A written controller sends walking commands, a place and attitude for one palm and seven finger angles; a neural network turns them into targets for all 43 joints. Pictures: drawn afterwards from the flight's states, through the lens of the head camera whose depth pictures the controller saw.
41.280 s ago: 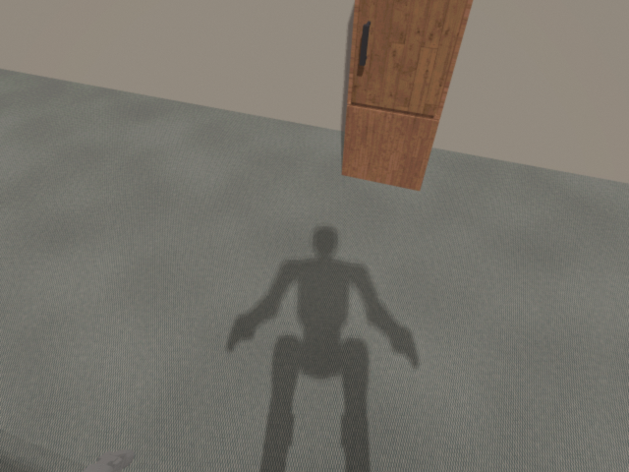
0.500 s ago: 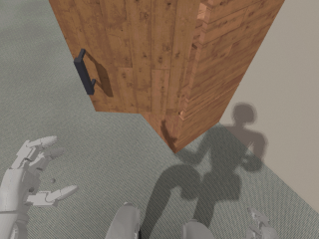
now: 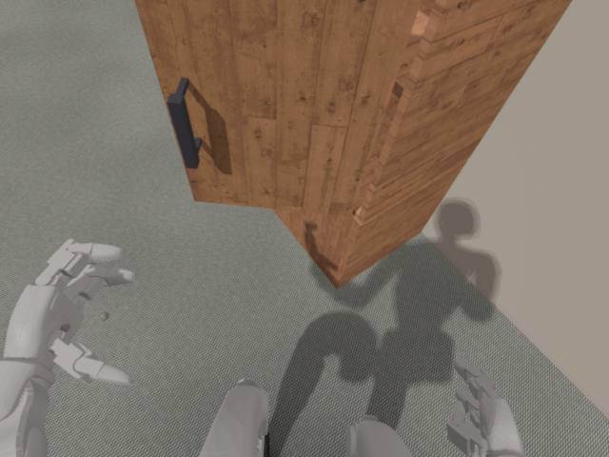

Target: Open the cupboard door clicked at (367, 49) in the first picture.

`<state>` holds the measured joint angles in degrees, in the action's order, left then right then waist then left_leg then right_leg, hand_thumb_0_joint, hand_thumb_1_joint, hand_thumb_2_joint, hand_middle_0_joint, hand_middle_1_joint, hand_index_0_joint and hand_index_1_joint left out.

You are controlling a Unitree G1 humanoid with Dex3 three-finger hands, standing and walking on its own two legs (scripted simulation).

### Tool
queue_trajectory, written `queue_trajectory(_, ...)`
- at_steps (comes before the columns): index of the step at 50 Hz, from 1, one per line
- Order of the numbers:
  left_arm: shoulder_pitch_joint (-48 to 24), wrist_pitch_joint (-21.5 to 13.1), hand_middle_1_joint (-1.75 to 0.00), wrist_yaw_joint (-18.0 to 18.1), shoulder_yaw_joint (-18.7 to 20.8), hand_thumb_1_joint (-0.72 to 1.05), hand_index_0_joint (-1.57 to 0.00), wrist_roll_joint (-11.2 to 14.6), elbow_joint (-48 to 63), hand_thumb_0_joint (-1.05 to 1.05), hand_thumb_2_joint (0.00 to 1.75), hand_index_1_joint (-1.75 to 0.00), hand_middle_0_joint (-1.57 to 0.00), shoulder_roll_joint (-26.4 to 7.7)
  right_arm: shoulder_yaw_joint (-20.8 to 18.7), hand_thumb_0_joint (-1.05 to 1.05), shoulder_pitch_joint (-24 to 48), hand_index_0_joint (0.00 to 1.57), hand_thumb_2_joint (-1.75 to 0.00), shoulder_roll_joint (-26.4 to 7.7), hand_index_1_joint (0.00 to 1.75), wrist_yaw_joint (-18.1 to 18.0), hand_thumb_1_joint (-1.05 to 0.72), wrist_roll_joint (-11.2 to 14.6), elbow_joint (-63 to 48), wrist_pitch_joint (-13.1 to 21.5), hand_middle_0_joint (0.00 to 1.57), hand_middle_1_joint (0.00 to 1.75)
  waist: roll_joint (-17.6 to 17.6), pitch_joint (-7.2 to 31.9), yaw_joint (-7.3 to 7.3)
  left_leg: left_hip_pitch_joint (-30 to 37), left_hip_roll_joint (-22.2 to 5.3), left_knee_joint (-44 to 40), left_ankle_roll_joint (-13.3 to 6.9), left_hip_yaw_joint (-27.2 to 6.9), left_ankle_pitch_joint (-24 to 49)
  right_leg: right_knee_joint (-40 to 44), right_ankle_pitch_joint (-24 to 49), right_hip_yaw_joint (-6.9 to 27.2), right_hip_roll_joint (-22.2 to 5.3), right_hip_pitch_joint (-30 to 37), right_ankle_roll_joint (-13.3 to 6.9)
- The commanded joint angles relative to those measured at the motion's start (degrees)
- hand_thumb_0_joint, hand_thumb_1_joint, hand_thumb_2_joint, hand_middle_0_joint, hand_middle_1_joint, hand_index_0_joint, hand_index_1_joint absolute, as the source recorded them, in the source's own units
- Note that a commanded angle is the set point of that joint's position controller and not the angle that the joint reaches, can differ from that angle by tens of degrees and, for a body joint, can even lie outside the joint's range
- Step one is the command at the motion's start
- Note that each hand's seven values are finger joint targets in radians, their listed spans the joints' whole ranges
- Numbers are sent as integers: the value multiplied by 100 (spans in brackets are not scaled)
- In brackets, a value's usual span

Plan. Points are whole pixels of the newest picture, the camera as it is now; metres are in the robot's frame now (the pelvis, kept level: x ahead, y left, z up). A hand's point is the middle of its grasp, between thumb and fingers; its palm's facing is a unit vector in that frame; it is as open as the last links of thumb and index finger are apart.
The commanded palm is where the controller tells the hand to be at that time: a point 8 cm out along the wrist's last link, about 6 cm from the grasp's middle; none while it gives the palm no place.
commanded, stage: raise the hand with hooked fingers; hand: left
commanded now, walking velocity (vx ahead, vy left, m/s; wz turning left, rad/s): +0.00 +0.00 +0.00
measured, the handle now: (188, 125) +0.59 +0.25 +0.02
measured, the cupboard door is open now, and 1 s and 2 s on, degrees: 50 50 50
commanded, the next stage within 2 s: move the hooked fingers beside the handle in 0.66 s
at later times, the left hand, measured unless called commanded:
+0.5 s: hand (110, 293) +0.29 +0.26 +0.03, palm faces +0.03 -1.00 -0.04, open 14.0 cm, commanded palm +0.27 +0.31 +0.04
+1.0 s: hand (117, 271) +0.32 +0.27 +0.03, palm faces +0.03 -1.00 -0.03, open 14.0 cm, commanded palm +0.30 +0.31 +0.04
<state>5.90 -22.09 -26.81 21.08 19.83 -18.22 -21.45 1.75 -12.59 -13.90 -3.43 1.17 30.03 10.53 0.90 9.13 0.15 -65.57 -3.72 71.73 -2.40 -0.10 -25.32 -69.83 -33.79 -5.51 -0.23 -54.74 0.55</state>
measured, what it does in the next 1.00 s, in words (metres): stands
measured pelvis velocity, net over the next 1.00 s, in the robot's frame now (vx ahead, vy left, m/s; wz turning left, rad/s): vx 0.01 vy -0.02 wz -0.01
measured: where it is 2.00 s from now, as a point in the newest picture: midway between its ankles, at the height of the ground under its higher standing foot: outside the picture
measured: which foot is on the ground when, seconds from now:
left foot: down 0.00-1.00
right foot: down 0.00-1.00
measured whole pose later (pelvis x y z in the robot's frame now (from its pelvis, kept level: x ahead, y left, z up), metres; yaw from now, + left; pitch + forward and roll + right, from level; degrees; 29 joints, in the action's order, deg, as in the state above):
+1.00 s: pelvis +0.01 -0.02 -0.01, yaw -1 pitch +21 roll -5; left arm -6.4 -22.9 -30.8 26.1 21.0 -29.0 -24.9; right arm 1.3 -13.2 -15.6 -3.9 1.5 32.3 9.2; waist 1.0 9.5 -0.5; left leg -69.0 -5.0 75.0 -1.0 -0.8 -27.1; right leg -73.6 -35.9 -5.7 1.1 -58.5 -0.8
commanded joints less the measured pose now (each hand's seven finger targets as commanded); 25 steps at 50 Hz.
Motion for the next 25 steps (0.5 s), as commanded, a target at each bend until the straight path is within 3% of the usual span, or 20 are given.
queue_trajectory(1, -1137, -698, -120, -2, 782, -50, -30, 209, 1326, 0, 30, -120, -30, -1413, -447, 0, -119, 20, -90, -1073, 30, -113, -90, 9, -592, 298, 20, 30, 820, 1666, -33, 2686, 119, -1230, 208, -693, 240, 808, 615, 81, 338, -555, -291)
queue_trajectory(4, -1086, -660, -120, -64, 844, -50, -30, 202, 975, 0, 30, -120, -30, -1446, -454, 0, -107, 20, -90, -1106, 30, -105, -90, 24, -545, 272, 20, 30, 844, 1693, 3, 2600, 120, -1218, 205, -643, 183, 813, 570, 96, 310, -558, -274)
queue_trajectory(8, -1096, -353, -120, -276, 867, -50, -30, 231, 562, 0, 30, -120, -30, -1549, -464, 0, -194, 20, -90, -1162, 30, -104, -90, 78, -562, 204, 20, 30, 784, 1715, 9, 2511, 118, -1198, 178, -555, 357, 886, 687, 119, 307, -433, -259)
queue_trajectory(10, -1042, -243, -120, -356, 737, -50, -30, 286, 647, 0, 30, -120, -30, -1413, -483, 0, -185, 20, -90, -1167, 30, -97, -90, 107, -612, 202, 20, 30, 792, 1736, 16, 2531, 128, -1228, 160, -540, 305, 943, 667, 133, 299, -408, -248)
queue_trajectory(11, -1007, -218, -120, -396, 726, -50, -30, 345, 640, 0, 30, -120, -30, -1373, -478, 0, -227, 20, -90, -1152, 30, -97, -90, 107, -652, 221, 20, 30, 626, 1731, -16, 2434, 135, -1177, 129, -515, 349, 967, 690, 165, 317, -325, -248)
queue_trajectory(16, -1032, -457, -120, -244, 982, -50, -30, 411, 817, 0, 30, -120, -30, -1544, -499, 0, -280, 20, -90, -1120, 30, -59, -90, 75, -606, 261, 20, 30, 441, 1756, 14, 2245, 147, -944, 99, -430, 721, 887, 862, 204, 346, -227, -250)
queue_trajectory(18, -1089, -568, -120, -163, 997, -50, -30, 363, 746, 0, 30, -120, -30, -1528, -499, 0, -265, 20, -90, -1117, 30, -38, -90, 62, -556, 240, 20, 30, 568, 1723, 13, 2236, 146, -947, 118, -408, 648, 866, 790, 215, 324, -306, -243)
queue_trajectory(21, -1205, -623, -120, -142, 915, -50, -30, 318, 687, 0, 30, -120, -30, -1503, -495, 0, -271, 20, -90, -1119, 30, -42, -90, 64, -557, 233, 20, 30, 660, 1609, -27, 2162, 147, -951, 118, -410, 453, 838, 673, 232, 335, -395, -255)
queue_trajectory(25, -1158, -518, -120, -243, 792, -50, -30, 284, 691, 0, 30, -120, -30, -1444, -501, 0, -260, 20, -90, -1139, 30, -51, -90, 93, -589, 185, 20, 30, 664, 1747, -31, 2232, 157, -965, 95, -353, 490, 934, 721, 284, 304, -281, -229)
